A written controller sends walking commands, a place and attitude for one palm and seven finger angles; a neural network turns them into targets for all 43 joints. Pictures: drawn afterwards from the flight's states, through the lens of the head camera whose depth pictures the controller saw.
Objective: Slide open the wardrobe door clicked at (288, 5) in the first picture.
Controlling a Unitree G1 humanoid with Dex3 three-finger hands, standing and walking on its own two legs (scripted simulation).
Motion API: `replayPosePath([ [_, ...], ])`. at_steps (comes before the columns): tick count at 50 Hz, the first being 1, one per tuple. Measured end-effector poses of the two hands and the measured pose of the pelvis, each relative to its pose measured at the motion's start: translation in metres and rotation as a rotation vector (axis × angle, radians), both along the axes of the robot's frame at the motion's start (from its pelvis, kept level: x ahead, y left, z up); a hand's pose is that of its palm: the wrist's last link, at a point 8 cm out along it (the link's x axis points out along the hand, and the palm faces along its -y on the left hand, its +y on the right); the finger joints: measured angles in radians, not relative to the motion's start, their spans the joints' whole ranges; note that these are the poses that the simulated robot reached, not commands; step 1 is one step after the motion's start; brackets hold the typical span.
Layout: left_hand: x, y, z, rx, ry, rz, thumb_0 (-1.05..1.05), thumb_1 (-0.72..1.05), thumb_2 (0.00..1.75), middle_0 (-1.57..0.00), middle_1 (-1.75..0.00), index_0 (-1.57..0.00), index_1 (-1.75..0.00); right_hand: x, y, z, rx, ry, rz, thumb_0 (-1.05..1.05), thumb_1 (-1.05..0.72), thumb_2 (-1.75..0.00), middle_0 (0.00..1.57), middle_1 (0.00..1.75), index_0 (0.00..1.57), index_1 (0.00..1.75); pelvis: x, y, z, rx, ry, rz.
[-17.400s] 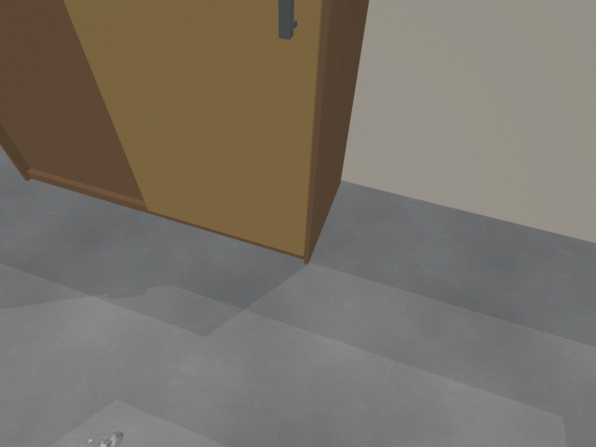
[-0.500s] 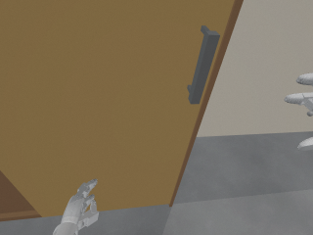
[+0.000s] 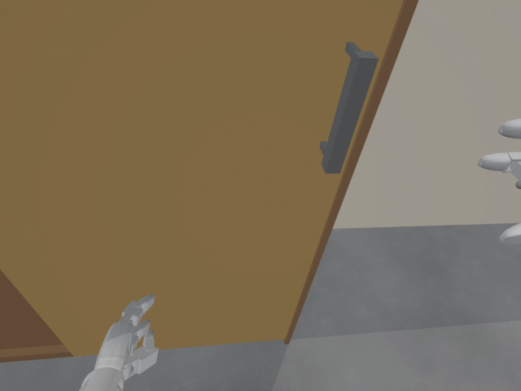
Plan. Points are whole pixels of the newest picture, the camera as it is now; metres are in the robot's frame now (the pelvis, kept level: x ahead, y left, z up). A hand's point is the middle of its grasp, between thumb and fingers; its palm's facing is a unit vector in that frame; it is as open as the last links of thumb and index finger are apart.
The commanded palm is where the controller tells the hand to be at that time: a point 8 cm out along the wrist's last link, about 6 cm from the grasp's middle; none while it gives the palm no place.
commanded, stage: raise the hand with hooked fingers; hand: right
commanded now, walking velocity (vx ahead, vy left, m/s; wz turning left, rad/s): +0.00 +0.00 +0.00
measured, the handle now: (340, 111) +0.46 -0.11 +0.25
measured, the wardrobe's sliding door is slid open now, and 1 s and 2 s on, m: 0.00 0.00 0.00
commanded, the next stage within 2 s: move the hooked fingers beside the handle in 0.02 s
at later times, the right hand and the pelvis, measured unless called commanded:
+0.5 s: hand (484, 168) +0.31 -0.26 +0.26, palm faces +0.00 +0.99 -0.14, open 14.0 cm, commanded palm +0.28 -0.30 +0.27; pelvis +0.01 +0.00 +0.00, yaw +0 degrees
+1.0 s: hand (446, 154) +0.35 -0.23 +0.25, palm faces -0.02 +1.00 -0.10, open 14.0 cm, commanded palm +0.33 -0.27 +0.26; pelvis +0.01 +0.00 +0.00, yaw +0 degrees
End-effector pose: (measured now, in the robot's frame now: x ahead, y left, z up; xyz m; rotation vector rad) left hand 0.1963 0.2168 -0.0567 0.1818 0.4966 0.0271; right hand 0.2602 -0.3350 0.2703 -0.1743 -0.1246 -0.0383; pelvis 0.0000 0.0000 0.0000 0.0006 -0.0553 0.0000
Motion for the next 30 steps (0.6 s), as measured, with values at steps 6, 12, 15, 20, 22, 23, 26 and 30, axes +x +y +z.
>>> replayPosePath([
  [6, 0.004, -0.007, -0.001, -0.016, -0.002, -0.015, 0.02, 0.90, 0.90, -0.20, -0.30, -0.20, -0.30, 0.000, 0.003, 0.004, -0.010, -0.006, 0.027, -0.01, 0.50, -0.30, 0.30, 1.20, 0.30, 1.21, 0.002, -0.001, 0.000, 0.000, 0.003, -0.002],
  [12, 0.006, -0.010, -0.003, -0.015, 0.007, -0.027, 0.02, 0.90, 0.90, -0.20, -0.30, -0.20, -0.30, 0.005, 0.004, 0.001, 0.005, 0.000, 0.024, -0.01, 0.50, -0.29, 0.30, 1.20, 0.31, 1.21, 0.003, -0.002, 0.000, 0.000, 0.006, -0.008],
  [15, 0.007, -0.010, -0.003, -0.010, 0.012, -0.027, 0.02, 0.90, 0.90, -0.20, -0.30, -0.20, -0.30, 0.012, 0.009, -0.002, 0.012, 0.011, 0.029, -0.01, 0.50, -0.29, 0.30, 1.20, 0.30, 1.21, 0.003, -0.002, 0.000, -0.001, 0.007, -0.011],
  [20, 0.007, -0.009, -0.003, -0.008, 0.014, -0.016, 0.02, 0.90, 0.90, -0.20, -0.30, -0.20, -0.30, 0.024, 0.021, -0.005, 0.016, 0.007, 0.053, -0.01, 0.50, -0.29, 0.30, 1.20, 0.30, 1.21, 0.005, -0.003, 0.001, -0.002, 0.010, -0.009],
  [22, 0.007, -0.008, -0.003, -0.010, 0.015, -0.009, 0.02, 0.90, 0.90, -0.20, -0.30, -0.20, -0.30, 0.029, 0.023, -0.004, 0.021, 0.004, 0.057, -0.01, 0.50, -0.30, 0.30, 1.20, 0.30, 1.21, 0.006, -0.003, 0.001, -0.003, 0.012, -0.005],
  [23, 0.006, -0.007, -0.003, -0.011, 0.016, -0.005, 0.02, 0.90, 0.90, -0.20, -0.30, -0.20, -0.30, 0.030, 0.024, -0.004, 0.022, 0.003, 0.055, -0.01, 0.50, -0.30, 0.30, 1.20, 0.31, 1.21, 0.006, -0.003, 0.001, -0.003, 0.013, -0.003],
  [26, 0.005, -0.005, -0.003, -0.013, 0.022, 0.005, 0.02, 0.90, 0.90, -0.20, -0.30, -0.20, -0.30, 0.035, 0.025, -0.004, 0.029, 0.005, 0.048, -0.01, 0.50, -0.30, 0.30, 1.20, 0.31, 1.21, 0.007, -0.003, 0.001, -0.003, 0.015, 0.000],
  [30, 0.003, -0.002, -0.006, -0.007, 0.039, 0.015, 0.02, 0.90, 0.90, -0.20, -0.30, -0.20, -0.30, 0.042, 0.025, -0.008, 0.042, 0.023, 0.041, -0.01, 0.50, -0.30, 0.30, 1.20, 0.31, 1.21, 0.008, -0.003, 0.001, -0.003, 0.019, -0.001],
])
